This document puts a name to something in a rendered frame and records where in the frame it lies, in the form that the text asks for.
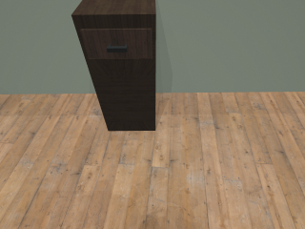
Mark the handle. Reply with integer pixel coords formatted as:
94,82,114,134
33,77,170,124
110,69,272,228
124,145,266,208
107,44,128,52

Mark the cabinet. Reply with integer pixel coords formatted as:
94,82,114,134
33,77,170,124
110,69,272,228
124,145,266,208
71,0,156,132

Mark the drawer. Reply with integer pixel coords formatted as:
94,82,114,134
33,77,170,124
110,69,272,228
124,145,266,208
81,28,152,58

